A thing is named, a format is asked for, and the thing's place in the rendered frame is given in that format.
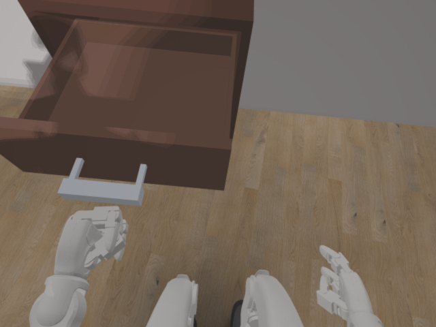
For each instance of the cabinet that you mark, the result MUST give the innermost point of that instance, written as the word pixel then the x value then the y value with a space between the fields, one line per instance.
pixel 53 18

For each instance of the left robot hand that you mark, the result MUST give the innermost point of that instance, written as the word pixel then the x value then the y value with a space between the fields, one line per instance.
pixel 103 227

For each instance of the robot right shin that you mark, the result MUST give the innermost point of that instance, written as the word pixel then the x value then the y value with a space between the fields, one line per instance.
pixel 250 319

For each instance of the right robot thigh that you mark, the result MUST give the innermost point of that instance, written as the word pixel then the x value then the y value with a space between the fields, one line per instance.
pixel 271 303

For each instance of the handle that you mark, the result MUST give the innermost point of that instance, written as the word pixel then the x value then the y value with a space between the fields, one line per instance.
pixel 73 188

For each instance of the drawer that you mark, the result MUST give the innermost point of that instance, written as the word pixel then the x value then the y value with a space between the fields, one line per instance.
pixel 119 95

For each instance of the left robot forearm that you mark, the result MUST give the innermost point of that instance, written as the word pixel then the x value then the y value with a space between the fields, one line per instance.
pixel 62 304

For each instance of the right robot forearm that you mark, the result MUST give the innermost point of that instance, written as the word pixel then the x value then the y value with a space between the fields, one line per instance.
pixel 363 319

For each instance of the right robot hand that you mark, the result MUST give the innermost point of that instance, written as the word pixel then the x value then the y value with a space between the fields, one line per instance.
pixel 349 294

